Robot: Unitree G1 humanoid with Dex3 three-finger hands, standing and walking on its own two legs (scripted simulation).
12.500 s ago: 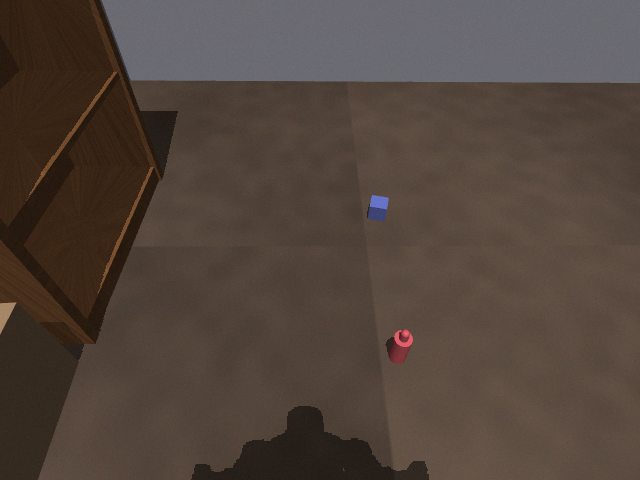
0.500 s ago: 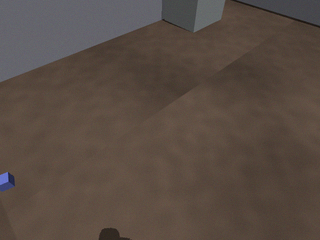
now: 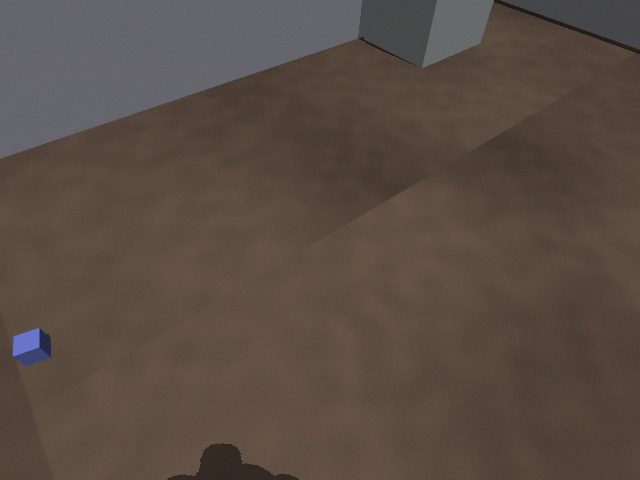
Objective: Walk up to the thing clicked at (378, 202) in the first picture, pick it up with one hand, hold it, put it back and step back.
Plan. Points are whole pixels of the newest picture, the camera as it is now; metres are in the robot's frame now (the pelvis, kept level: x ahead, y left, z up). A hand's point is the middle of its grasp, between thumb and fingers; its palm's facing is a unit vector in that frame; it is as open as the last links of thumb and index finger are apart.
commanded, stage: walk up
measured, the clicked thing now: (32, 347) +0.59 +0.94 -0.74
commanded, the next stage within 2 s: none
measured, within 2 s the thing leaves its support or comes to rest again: neither
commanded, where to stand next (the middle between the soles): +0.82 -0.05 m, yaw -3 degrees
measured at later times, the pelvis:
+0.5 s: pelvis +0.20 +0.03 -0.01, yaw -5 degrees
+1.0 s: pelvis +0.43 +0.00 -0.01, yaw -4 degrees
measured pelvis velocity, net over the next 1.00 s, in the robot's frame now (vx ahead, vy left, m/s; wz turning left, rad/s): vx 0.43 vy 0.00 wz -0.07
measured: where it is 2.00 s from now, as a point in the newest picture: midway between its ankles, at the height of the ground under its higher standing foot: (340, 318)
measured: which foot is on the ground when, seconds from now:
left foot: up 0.00-0.04, down 0.06-0.60, up 0.62-1.00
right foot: down 0.00-0.08, up 0.10-0.52, down 0.54-1.00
